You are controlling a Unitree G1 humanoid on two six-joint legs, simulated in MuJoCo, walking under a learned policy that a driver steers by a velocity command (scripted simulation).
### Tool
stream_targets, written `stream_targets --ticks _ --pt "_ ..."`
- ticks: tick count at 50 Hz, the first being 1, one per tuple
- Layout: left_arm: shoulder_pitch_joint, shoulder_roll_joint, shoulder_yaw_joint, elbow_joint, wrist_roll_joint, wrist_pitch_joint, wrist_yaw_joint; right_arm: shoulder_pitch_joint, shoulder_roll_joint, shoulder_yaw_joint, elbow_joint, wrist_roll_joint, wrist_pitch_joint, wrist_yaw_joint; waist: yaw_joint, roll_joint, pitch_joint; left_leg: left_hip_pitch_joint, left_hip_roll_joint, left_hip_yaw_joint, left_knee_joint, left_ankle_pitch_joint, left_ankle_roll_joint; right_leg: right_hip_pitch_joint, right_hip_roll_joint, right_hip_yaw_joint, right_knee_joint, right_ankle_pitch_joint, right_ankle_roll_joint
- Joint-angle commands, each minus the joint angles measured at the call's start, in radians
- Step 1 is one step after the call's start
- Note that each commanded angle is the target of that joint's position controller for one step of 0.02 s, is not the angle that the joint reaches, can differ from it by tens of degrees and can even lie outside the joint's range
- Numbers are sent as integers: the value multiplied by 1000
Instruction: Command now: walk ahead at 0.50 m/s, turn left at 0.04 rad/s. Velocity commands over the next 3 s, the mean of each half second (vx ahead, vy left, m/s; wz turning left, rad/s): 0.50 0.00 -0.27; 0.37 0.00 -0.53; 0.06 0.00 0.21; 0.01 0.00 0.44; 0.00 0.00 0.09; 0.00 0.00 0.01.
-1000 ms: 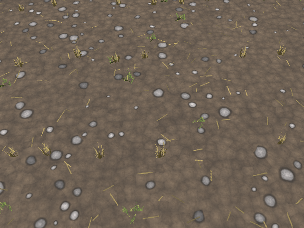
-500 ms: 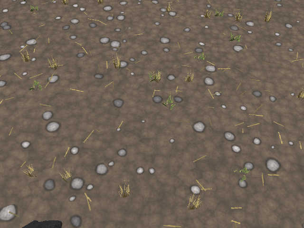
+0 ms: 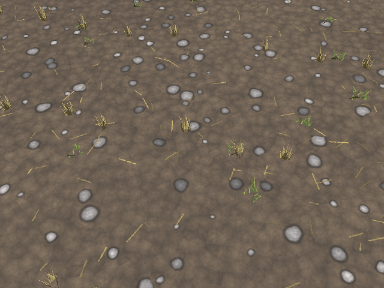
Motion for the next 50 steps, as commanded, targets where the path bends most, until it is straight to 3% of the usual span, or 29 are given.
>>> stream_targets --ticks 1,4,6,8,10,11,12,13,14,16,17,19,22,27,31,33,35,36,37,38,39,40,41,42,43,44,46,47,50 --pt "-40 175 40 -60 -11 -11 10 -71 -27 0 -72 2 -17 6 -7 -101 0 43 -11 23 -172 172 -7 -16 -233 127 -124 255 -146" --pt "26 184 41 -28 -19 0 10 -165 -31 0 -102 10 -24 18 32 -103 23 70 -37 33 -273 213 -3 24 -254 138 -99 223 -140" --pt "48 188 43 -13 -23 12 12 -203 -42 -4 -123 13 -33 29 31 -108 38 71 -53 24 -325 165 10 72 -281 176 -60 224 -134" --pt "39 207 50 -8 -24 24 20 -177 -68 -14 -123 12 -43 35 -1 -125 28 130 -67 18 -372 100 28 104 -302 213 -6 248 -116" --pt "11 201 46 -12 -22 30 24 -9 -119 -42 -77 5 -50 26 -98 -120 -66 397 -98 49 -425 87 65 62 -249 184 167 414 -77" --pt "-5 151 27 -31 -7 25 23 158 -177 -63 -48 -12 -51 15 -174 -79 -201 674 12 -41 -372 130 118 -79 -192 143 403 320 -39" --pt "102 52 -2 -54 -4 8 22 267 -266 -85 -34 -28 -38 7 -164 146 -360 1067 272 -413 -388 32 250 -464 -50 45 786 -69 41" --pt "106 92 3 -47 -20 -5 19 297 -206 -70 -26 -18 -30 8 -178 226 -422 1066 327 -644 -509 -114 289 -591 -43 147 950 -408 45" --pt "33 170 29 -61 -41 -4 18 245 -151 -52 -24 -9 -28 6 -175 139 -265 946 293 -521 -539 -203 248 -663 -95 161 1023 -349 43" --pt "-58 159 33 -85 -26 10 21 115 -90 -30 -23 -8 -30 10 -119 64 -92 675 218 -308 -615 -146 209 -626 -166 121 967 -203 43" --pt "-43 146 39 -80 -22 25 22 70 -65 -24 -21 -12 -38 12 -83 84 -52 582 186 -227 -656 -89 196 -571 -192 130 928 -156 45" --pt "-16 104 36 -73 -26 51 22 28 -63 -28 -7 -15 -52 13 -47 86 -21 488 165 -118 -713 8 195 -509 -203 125 905 -102 57" --pt "-63 90 37 -99 -18 65 24 40 -90 -41 23 -21 -62 4 -41 35 4 495 167 -2 -738 139 204 -563 -208 141 830 9 74" --pt "-207 59 23 -145 -15 54 -7 80 -132 -54 57 -15 -48 -13 -90 8 40 552 144 157 -744 189 173 -546 -190 75 544 223 64" --pt "-320 60 18 -201 -16 55 -29 137 -166 -68 89 5 -25 -15 -129 1 80 675 185 200 -715 208 158 -569 -178 24 415 171 31" --pt "-335 75 24 -224 -15 57 -38 142 -184 -74 99 16 -10 -16 -120 12 78 736 201 223 -655 333 141 -551 -154 -11 383 82 2" --pt "-271 110 43 -226 -13 62 -40 123 -215 -82 96 25 4 -21 -67 48 14 761 195 255 -502 680 117 -415 -85 -74 376 -25 -39" --pt "-147 147 67 -197 -13 62 -37 99 -218 -82 89 28 16 -24 8 42 -44 735 163 282 -318 824 93 -260 -31 -103 325 -10 -66" --pt "11 216 102 -156 -8 65 -21 101 -196 -72 82 27 16 -28 84 4 -131 605 111 300 -70 742 42 3 -3 -71 254 125 -102" --pt "66 331 125 -146 -5 71 4 135 -88 -40 38 -22 4 -27 40 -230 -210 240 0 293 295 28 -30 314 -238 297 258 403 -201" --pt "17 364 118 -203 9 57 -4 187 -64 -16 10 -21 -28 -16 -11 -307 -410 8 -171 74 567 -533 -70 499 -450 795 137 478 -405" --pt "4 281 95 -212 6 49 -14 89 -150 -37 6 15 -43 -8 47 -135 -399 -52 -105 -46 589 -478 -54 477 -415 664 124 564 -353" --pt "-33 237 84 -207 -3 41 -14 41 -141 -31 -12 26 -49 -9 26 -116 -273 -80 -69 -28 525 -402 -35 355 -367 498 140 607 -308" --pt "-87 207 77 -207 -16 42 -10 36 -130 -32 4 5 -47 -21 -14 -38 -182 -62 -28 -20 441 -335 -35 216 -309 401 133 583 -253" --pt "-135 179 69 -218 -17 47 -3 39 -146 -41 6 -9 -35 -30 -46 -53 -139 -10 -7 -20 377 -292 -37 97 -282 354 106 568 -234" --pt "-160 175 65 -233 -2 50 2 48 -153 -45 5 -10 -18 -31 -71 -71 -122 57 -6 -22 359 -267 -38 1 -265 331 83 606 -226" --pt "-173 197 72 -234 10 50 8 76 -121 -39 6 -16 4 -34 -97 -82 -133 100 -27 -9 291 -232 -58 -73 -249 293 73 701 -234" --pt "-169 208 76 -231 9 51 14 71 -110 -35 3 -19 9 -37 -98 -84 -139 101 -39 -7 242 -205 -66 -88 -238 280 74 716 -230" --pt "-176 172 58 -213 1 61 33 56 -80 -20 16 -15 18 -33 -87 -111 -168 112 -33 2 86 -67 -80 -65 -222 206 80 678 -195"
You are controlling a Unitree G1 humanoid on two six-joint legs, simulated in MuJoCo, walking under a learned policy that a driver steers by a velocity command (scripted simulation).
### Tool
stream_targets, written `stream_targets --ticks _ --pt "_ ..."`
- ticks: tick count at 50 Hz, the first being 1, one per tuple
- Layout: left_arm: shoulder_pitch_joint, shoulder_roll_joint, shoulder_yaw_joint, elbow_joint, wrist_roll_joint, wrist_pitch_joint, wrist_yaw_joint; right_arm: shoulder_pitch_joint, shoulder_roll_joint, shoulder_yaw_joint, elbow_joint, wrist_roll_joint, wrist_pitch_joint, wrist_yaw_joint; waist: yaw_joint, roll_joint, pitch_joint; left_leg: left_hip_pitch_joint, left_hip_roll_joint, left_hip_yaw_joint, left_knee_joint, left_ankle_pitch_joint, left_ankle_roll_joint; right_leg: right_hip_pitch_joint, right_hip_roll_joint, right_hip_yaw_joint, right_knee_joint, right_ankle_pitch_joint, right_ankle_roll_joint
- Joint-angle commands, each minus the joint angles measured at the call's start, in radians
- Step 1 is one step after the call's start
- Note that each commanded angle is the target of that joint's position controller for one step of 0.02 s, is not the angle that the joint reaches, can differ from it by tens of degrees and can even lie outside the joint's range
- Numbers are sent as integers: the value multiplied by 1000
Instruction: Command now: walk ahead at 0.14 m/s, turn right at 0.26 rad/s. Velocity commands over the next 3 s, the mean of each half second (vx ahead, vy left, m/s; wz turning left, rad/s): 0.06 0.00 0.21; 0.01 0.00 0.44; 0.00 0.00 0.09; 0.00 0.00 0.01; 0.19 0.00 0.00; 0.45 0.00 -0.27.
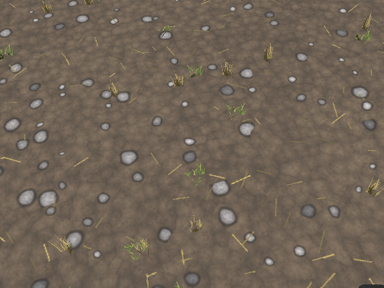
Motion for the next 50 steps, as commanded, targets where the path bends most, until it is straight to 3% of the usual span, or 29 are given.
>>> stream_targets --ticks 1,3,6,8,10,11,12,13,14,15,17,18,21,24,27,28,29,30,31,32,34,37,40,42,44,47,48,49,50 --pt "-47 117 24 -62 -1 -8 21 119 -40 -5 -3 3 9 4 -42 -110 -238 130 5 25 -132 162 -12 115 -244 104 -66 607 -153" --pt "-47 85 7 -37 13 -8 22 85 -30 2 -1 9 7 15 -23 -122 -231 203 15 23 -249 257 -2 103 -243 76 -80 538 -134" --pt "-42 89 -1 3 31 -17 9 51 -57 -5 -7 16 6 27 -2 -132 -181 250 3 27 -344 245 27 114 -276 84 -77 449 -131" --pt "-52 110 3 22 23 -15 7 43 -80 -15 -22 14 5 32 -8 -136 -145 244 -19 47 -405 167 57 144 -295 100 -33 418 -122" --pt "-34 130 10 37 1 -3 19 58 -100 -23 -32 8 3 38 -19 -116 -125 282 -36 59 -530 281 97 167 -276 100 40 340 -80" --pt "1 123 11 40 6 -3 27 62 -135 -32 -41 5 2 36 -3 -54 -141 336 8 -11 -536 565 126 160 -228 70 106 250 -37" --pt "67 107 12 37 22 -7 32 54 -187 -45 -48 3 6 35 58 79 -176 432 80 -124 -521 766 194 81 -118 -10 206 97 20" --pt "22 97 9 27 30 -5 41 116 -170 -49 -41 10 17 33 5 164 -209 498 169 -272 -574 766 306 -22 -30 -84 347 -117 83" --pt "-51 79 5 2 23 4 43 188 -131 -37 -27 4 23 29 -47 217 -228 568 239 -420 -638 718 385 -138 6 -49 460 -405 102" --pt "-92 81 7 -15 8 16 43 222 -134 -38 -21 -4 19 27 -76 207 -246 614 262 -482 -674 626 404 -223 -5 13 625 -556 108" --pt "-88 80 12 -11 -3 34 39 142 -158 -48 -48 8 18 16 -42 105 -223 557 213 -395 -666 522 343 -263 -52 55 715 -465 121" --pt "-94 77 13 -10 -2 36 41 100 -147 -48 -60 18 27 8 -27 88 -210 520 172 -345 -675 467 306 -245 -68 48 635 -413 127" --pt "-90 37 4 -1 -6 31 40 78 -138 -54 -74 21 66 -5 -26 131 -214 460 91 -290 -683 380 266 -134 -40 2 423 -321 151" --pt "-61 49 7 8 -12 20 27 77 -149 -64 -87 23 82 -10 -33 162 -233 433 85 -326 -691 290 265 -37 -29 2 263 -238 147" --pt "19 67 21 35 -8 12 15 49 -143 -63 -103 36 96 -14 9 151 -209 335 40 -338 -666 129 215 120 -31 -26 14 -87 106" --pt "51 117 37 38 4 13 20 70 -114 -54 -103 34 96 -15 8 81 -201 234 -9 -295 -587 -3 163 211 -140 57 -54 -92 64" --pt "46 225 62 31 33 22 26 67 -57 -40 -135 29 89 -10 -22 -212 -158 31 -166 -112 -352 -193 100 236 -376 336 -144 -98 -62" --pt "-7 210 56 3 68 13 23 72 -112 -57 -138 18 73 -7 -18 -287 -135 3 -154 -83 -107 -285 63 130 -513 489 -190 -30 -176" --pt "-79 150 36 -26 64 3 30 101 -163 -77 -111 21 72 -4 -48 -195 -118 25 -128 -111 35 -229 55 102 -475 411 -175 16 -172" --pt "-134 114 27 -35 42 -3 35 142 -162 -83 -79 24 82 -5 -76 -149 -102 24 -125 -97 91 -170 43 99 -408 298 -151 40 -121" --pt "-145 90 17 -37 13 -5 44 164 -122 -75 -60 19 100 -10 -63 -141 -87 -8 -112 -76 188 -85 9 138 -353 177 -123 126 -90" --pt "-66 99 18 -20 18 8 59 82 -83 -57 -113 36 99 -1 -10 -165 -88 -40 -88 -12 112 -32 -29 223 -337 82 -116 218 -113" --pt "-4 135 32 -2 15 19 61 30 -51 -37 -153 28 97 10 30 -181 -126 17 -59 8 -51 -67 -42 300 -369 72 -97 273 -137" --pt "-22 160 40 -4 8 22 50 29 -37 -25 -162 23 95 19 28 -198 -137 129 -53 45 -166 -106 -27 262 -375 43 -89 305 -141" --pt "-28 174 44 0 -2 23 37 40 -53 -27 -160 24 96 23 26 -213 -141 221 -69 86 -267 -105 -9 233 -379 34 -75 339 -144" --pt "-48 166 37 16 -26 24 27 102 -48 -28 -133 23 98 30 -18 -202 -139 380 -93 119 -564 76 47 205 -364 19 -3 342 -109" --pt "-20 141 28 37 -31 20 25 125 -59 -30 -121 19 97 30 -31 -175 -140 485 -95 106 -708 211 78 160 -340 -2 32 293 -59" --pt "22 98 11 50 -7 10 19 147 -105 -38 -123 16 97 22 -17 -74 -197 660 3 -19 -704 431 108 62 -288 -55 117 140 25" --pt "45 28 -14 26 42 -4 7 112 -184 -46 -148 0 100 10 32 190 -220 744 216 -243 -635 752 226 -116 -183 -147 261 -268 126"
Over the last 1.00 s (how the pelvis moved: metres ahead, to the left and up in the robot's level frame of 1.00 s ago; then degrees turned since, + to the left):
0.48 -0.06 -0.01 -28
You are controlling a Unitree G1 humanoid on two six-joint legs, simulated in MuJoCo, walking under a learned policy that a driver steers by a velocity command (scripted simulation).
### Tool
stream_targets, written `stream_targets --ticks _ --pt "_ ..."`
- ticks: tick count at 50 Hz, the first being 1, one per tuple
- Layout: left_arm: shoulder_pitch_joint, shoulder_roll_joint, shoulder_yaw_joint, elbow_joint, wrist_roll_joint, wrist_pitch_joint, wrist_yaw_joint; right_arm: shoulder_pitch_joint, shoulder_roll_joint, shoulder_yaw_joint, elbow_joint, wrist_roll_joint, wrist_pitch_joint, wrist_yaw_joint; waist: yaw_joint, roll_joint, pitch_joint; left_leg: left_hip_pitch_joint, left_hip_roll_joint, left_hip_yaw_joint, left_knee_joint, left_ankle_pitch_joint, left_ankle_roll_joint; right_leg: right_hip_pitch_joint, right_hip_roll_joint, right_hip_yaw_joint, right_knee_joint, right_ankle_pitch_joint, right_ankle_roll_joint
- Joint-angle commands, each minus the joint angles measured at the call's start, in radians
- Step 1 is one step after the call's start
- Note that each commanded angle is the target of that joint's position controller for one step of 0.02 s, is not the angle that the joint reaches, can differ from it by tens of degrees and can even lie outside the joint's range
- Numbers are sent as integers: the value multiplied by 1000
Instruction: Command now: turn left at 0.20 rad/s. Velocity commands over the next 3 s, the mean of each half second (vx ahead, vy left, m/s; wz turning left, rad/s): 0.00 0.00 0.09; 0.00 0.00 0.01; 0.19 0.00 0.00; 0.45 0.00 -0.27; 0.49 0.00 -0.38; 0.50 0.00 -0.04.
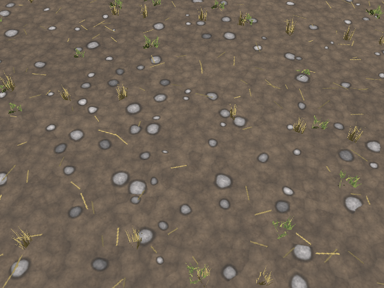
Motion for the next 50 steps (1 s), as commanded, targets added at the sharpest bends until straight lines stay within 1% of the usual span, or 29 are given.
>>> stream_targets --ticks 1,2,3,4,5,7,8,9,11,12,13,14,15,16,17,18,19,21,24,27,31,40,50 --pt "-33 74 4 -72 30 -24 -3 62 -143 -30 -58 -35 -21 -7 -65 219 -185 229 357 -356 -121 597 291 -190 15 84 235 -303 45" --pt "-46 115 17 -71 9 -15 0 36 -120 -19 -48 -40 -38 0 -59 187 -146 191 325 -323 -140 537 300 -202 10 111 325 -313 55" --pt "-37 115 22 -57 2 -7 4 8 -117 -18 -34 -36 -52 1 -47 189 -129 178 280 -278 -144 482 267 -219 8 126 360 -286 57" --pt "-19 123 28 -40 4 3 10 -18 -126 -19 -30 -26 -60 2 -40 183 -108 164 256 -252 -146 456 239 -229 6 136 369 -249 62" --pt "-6 129 33 -31 8 11 15 -37 -127 -19 -23 -18 -65 0 -30 174 -97 133 248 -235 -143 495 231 -208 5 144 382 -208 68" --pt "27 96 25 -13 4 13 14 -59 -109 -13 -7 -18 -64 -2 -11 151 -108 93 216 -185 -136 511 222 -138 15 133 344 -153 74" --pt "26 78 18 -9 2 13 13 -68 -100 -11 -1 -18 -62 -2 -14 152 -110 87 201 -169 -131 490 217 -110 16 126 289 -133 73" --pt "9 66 12 -10 1 12 13 -66 -95 -10 8 -18 -60 -2 -26 155 -108 90 197 -168 -127 467 217 -90 20 119 233 -119 70" --pt "-3 65 8 -9 -1 10 12 -57 -93 -7 29 -18 -56 -2 -37 155 -110 94 202 -192 -123 406 221 -44 27 111 122 -73 62" --pt "11 62 7 -1 -2 8 10 -66 -88 -4 37 -14 -54 -3 -25 148 -108 83 195 -194 -116 354 211 0 32 104 35 -11 55" --pt "32 56 3 10 4 4 7 -71 -78 2 48 -7 -53 -2 -4 134 -101 58 176 -186 -110 272 183 69 41 94 -99 116 41" --pt "33 76 3 13 19 1 6 -37 -65 6 67 -7 -58 1 -8 97 -99 24 148 -180 -111 167 135 139 23 127 -158 258 25" --pt "31 131 11 6 23 0 9 -5 -58 9 77 -24 -65 5 -42 19 -94 -12 96 -147 -84 45 87 179 -38 186 -147 402 -1" --pt "4 172 24 26 9 0 8 27 -56 5 84 -27 -67 8 -92 -99 -72 11 36 -84 -105 -24 51 99 -33 170 -110 269 -45" --pt "-13 119 15 19 6 -4 1 -24 -83 3 94 -29 -63 4 -47 -71 -47 55 21 -64 -78 -32 25 28 -16 171 -138 142 -57" --pt "-15 93 6 27 15 -10 1 -46 -85 -2 96 -22 -59 -1 -43 -58 -34 62 22 -61 -65 -24 22 5 -10 170 -155 98 -47" --pt "-21 91 4 34 19 -16 2 -49 -74 0 104 -18 -53 -8 -43 -59 -27 64 28 -65 -62 -1 28 0 -1 163 -160 106 -34" --pt "-8 77 -2 51 16 -29 6 -30 -70 -1 124 -18 -44 -14 -42 -53 -24 57 30 -68 -65 35 31 16 8 152 -151 130 -22" --pt "5 75 -5 73 12 -30 12 -17 -65 -3 159 -16 -47 -16 -34 -20 -25 53 30 -65 -68 54 27 34 17 144 -143 136 -21" --pt "5 71 -8 91 12 -27 17 -3 -65 -5 196 -13 -50 -17 -32 -1 -22 50 29 -62 -70 68 19 44 23 140 -141 141 -25" --pt "4 65 -12 117 10 -25 18 16 -69 -5 243 -12 -52 -22 -33 15 -20 57 28 -57 -71 87 13 50 30 133 -141 152 -29" --pt "9 51 -20 176 7 -22 17 45 -72 0 329 -9 -52 -32 -38 14 -14 69 28 -49 -74 108 11 51 46 120 -147 169 -30" --pt "31 42 -27 230 6 -20 21 61 -61 9 390 -7 -51 -36 -41 11 -5 68 25 -40 -79 108 11 46 55 112 -154 168 -29"
Over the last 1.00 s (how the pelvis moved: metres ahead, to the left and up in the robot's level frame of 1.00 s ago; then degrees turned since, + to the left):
0.08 0.03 -0.01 25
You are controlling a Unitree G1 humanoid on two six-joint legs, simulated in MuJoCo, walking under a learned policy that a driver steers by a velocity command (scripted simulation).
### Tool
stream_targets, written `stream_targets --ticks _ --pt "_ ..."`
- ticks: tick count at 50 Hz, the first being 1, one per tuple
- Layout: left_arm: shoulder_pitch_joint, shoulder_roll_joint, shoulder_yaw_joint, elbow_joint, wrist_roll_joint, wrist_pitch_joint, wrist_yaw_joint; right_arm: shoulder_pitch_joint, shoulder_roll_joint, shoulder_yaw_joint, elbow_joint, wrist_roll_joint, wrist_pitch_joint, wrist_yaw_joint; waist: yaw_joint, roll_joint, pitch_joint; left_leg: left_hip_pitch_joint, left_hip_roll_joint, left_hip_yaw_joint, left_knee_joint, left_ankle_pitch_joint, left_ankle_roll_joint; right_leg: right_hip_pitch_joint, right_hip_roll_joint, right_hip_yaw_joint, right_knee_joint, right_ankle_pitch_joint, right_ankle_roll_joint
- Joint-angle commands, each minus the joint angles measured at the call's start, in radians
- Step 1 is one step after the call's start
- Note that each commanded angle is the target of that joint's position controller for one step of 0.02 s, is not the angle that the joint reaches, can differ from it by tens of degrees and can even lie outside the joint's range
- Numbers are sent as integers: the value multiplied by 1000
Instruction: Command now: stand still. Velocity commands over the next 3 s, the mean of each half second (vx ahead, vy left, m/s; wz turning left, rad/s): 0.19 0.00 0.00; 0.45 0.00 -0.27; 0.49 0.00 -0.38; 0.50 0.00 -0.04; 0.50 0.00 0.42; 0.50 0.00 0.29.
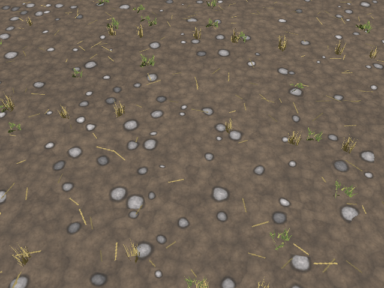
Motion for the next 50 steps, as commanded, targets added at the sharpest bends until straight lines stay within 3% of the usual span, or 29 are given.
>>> stream_targets --ticks 1,6,8,11,15,17,18,19,20,21,22,23,24,25,28,32,34,36,38,39,40,41,42,43,44,45,46,47,50 --pt "25 106 17 -18 0 -7 4 13 -107 -16 -17 0 -8 -4 0 -7 -12 9 19 -15 -77 143 20 -36 -19 17 -90 129 -14" --pt "40 100 13 2 -1 -7 6 22 -100 -11 3 1 -8 -4 0 -5 -8 6 17 -12 -79 138 20 -40 -16 14 -92 124 -14" --pt "67 102 15 19 -9 -2 10 47 -98 -12 19 8 -5 -6 0 -9 -17 -11 -15 17 -62 -141 34 -52 9 -3 -85 -148 -32" --pt "68 123 23 1 -19 -13 14 37 -103 -15 1 15 -24 -5 4 -24 97 -150 -4 -11 -40 -436 76 -155 -30 73 -101 -467 -90" --pt "165 157 40 18 -33 -54 -4 17 -52 -7 -23 23 -81 21 30 -119 86 -243 -16 30 116 -266 74 -61 -173 302 -193 -507 -185" --pt "151 179 47 8 -36 -61 -10 28 -35 -3 -29 31 -100 32 5 -173 92 -202 -19 60 167 -178 89 -87 -253 417 -259 -498 -227" --pt "113 175 46 -9 -37 -62 -13 62 -33 -4 -18 33 -106 35 -23 -165 101 -120 -17 56 107 -174 105 -147 -238 391 -240 -453 -214" --pt "40 164 42 -38 -38 -63 -16 146 -42 -8 12 35 -109 36 -72 -139 102 11 -14 39 13 -157 119 -230 -186 308 -184 -372 -178" --pt "-40 125 31 -78 -41 -70 -19 254 -91 -23 51 33 -114 35 -115 -31 97 130 44 -90 -75 -180 147 -334 -87 157 -22 -227 -118" --pt "-75 71 19 -116 -32 -93 -22 398 -199 -55 96 42 -118 38 -145 227 59 326 197 -383 -201 -132 226 -506 46 -37 325 -88 -43" --pt "-82 87 22 -132 -32 -114 -21 461 -210 -54 96 22 -126 48 -159 277 25 432 354 -638 -264 18 305 -674 60 11 580 -258 -33" --pt "-66 103 27 -128 -46 -124 -30 408 -149 -34 81 6 -135 49 -111 143 39 443 366 -601 -232 100 302 -749 8 76 724 -258 -57" --pt "-52 89 24 -123 -57 -129 -40 366 -124 -26 61 3 -140 52 -84 97 37 453 344 -516 -225 151 284 -798 -24 81 780 -193 -79" --pt "-73 92 26 -129 -53 -133 -46 340 -110 -17 51 8 -136 55 -71 60 51 450 325 -427 -239 217 262 -840 -56 62 777 -133 -87" --pt "-119 68 29 -155 -36 -123 -63 325 -53 8 38 7 -106 43 -50 75 56 346 244 -232 -307 335 202 -753 -98 7 630 -3 -66" --pt "-267 16 0 -224 -29 -101 -74 272 -137 -2 -4 0 -102 10 -54 96 87 67 164 -40 -418 282 172 -436 -41 -74 234 249 -28" --pt "-299 49 4 -246 -35 -88 -76 306 -165 -13 11 12 -111 9 -49 110 99 91 200 -14 -445 282 168 -375 -28 -68 160 293 -50" --pt "-309 82 14 -264 -37 -84 -83 304 -162 -19 12 18 -111 11 -30 100 92 188 227 28 -390 433 149 -363 -12 -61 100 288 -93" --pt "-224 122 38 -251 -35 -83 -89 287 -180 -29 0 5 -98 10 30 119 0 277 244 71 -222 792 119 -244 37 -84 113 240 -135" --pt "-97 153 60 -215 -37 -79 -91 272 -183 -31 -12 -5 -84 9 96 122 -80 275 226 105 -45 939 99 -102 76 -105 125 210 -159" --pt "42 190 84 -173 -41 -69 -88 269 -180 -27 -30 -12 -76 7 157 107 -151 175 197 128 172 931 71 98 86 -85 112 199 -185" --pt "181 272 108 -150 -37 -58 -75 286 -141 -11 -67 -35 -81 7 174 -70 -248 -84 126 148 519 549 40 363 -100 223 97 126 -247" --pt "189 300 102 -149 -22 -64 -84 397 10 31 -82 -21 -115 30 70 -311 -397 -420 -70 23 851 -274 -1 591 -329 808 -129 -179 -436" --pt "159 215 84 -151 -23 -73 -81 265 -101 6 -104 18 -156 41 115 -189 -298 -524 -26 -109 948 -257 38 520 -295 846 -239 -230 -379" --pt "85 191 76 -168 -20 -84 -79 164 -153 -8 -149 44 -178 44 94 -137 -158 -577 17 -90 932 -160 61 377 -270 693 -249 -139 -337" --pt "1 176 69 -195 -16 -95 -82 125 -164 -11 -156 35 -188 34 52 -2 -112 -514 67 -90 863 -72 68 218 -232 574 -262 2 -315" --pt "-53 162 64 -215 -7 -99 -84 118 -171 -23 -160 19 -183 24 11 31 -82 -448 95 -86 789 -35 63 90 -192 482 -273 105 -304" --pt "-80 150 59 -228 3 -100 -81 136 -168 -28 -168 11 -169 20 -26 4 -79 -387 118 -97 747 -22 57 14 -165 431 -294 146 -301" --pt "-41 155 58 -226 -13 -98 -63 96 -138 -33 -207 -11 -134 12 -40 -31 -35 -363 125 -62 590 12 12 -119 -125 335 -335 176 -307"
Over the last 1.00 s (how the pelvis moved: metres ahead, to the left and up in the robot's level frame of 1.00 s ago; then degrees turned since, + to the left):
-0.01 -0.01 0.00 1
